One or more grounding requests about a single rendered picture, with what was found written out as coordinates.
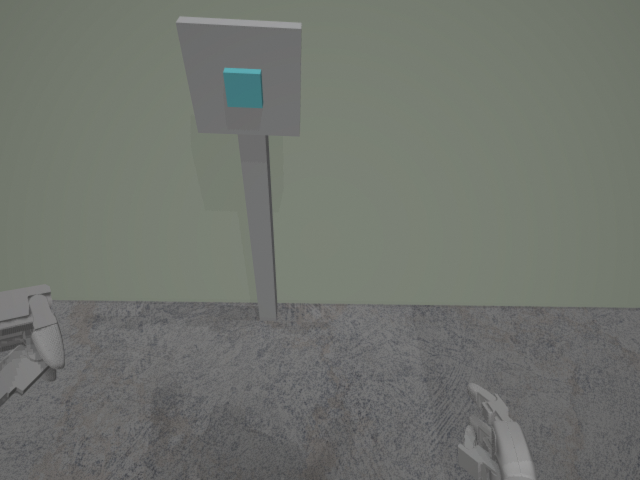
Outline button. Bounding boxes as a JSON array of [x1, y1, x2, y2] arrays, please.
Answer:
[[223, 68, 263, 108]]

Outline robot left hand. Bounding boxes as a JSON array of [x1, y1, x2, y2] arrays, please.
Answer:
[[0, 284, 65, 406]]

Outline panel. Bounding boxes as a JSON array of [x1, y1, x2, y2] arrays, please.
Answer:
[[176, 16, 302, 321]]

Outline robot right hand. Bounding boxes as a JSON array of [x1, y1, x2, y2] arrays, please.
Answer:
[[458, 383, 537, 480]]

